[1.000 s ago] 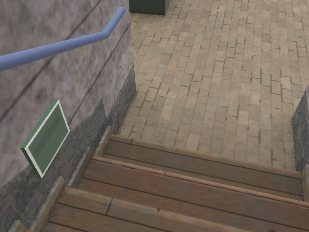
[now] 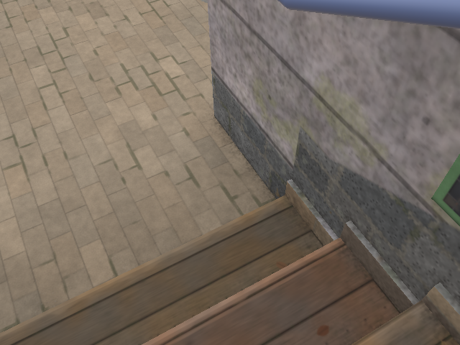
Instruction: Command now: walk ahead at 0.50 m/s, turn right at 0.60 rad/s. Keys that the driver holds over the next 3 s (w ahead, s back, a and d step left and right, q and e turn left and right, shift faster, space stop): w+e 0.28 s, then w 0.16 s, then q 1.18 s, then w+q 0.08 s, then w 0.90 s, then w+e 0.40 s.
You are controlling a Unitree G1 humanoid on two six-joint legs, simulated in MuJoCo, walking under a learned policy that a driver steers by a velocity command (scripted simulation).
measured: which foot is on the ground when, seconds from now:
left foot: up 0.00-0.50, down 0.52-0.94, up 0.96-1.00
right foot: down 0.00-0.52, up 0.54-0.92, down 0.94-1.00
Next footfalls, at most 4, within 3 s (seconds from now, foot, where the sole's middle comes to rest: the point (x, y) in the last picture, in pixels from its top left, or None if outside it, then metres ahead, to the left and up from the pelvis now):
0.52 left None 0.46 0.16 -0.91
0.94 right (242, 329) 0.52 -0.04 -0.91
1.34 left None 0.40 0.20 -0.91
1.90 right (208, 344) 0.49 0.07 -0.91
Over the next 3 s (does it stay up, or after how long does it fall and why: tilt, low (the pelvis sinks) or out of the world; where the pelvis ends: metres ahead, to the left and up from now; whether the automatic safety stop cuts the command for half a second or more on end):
stays up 0.95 0.41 -0.42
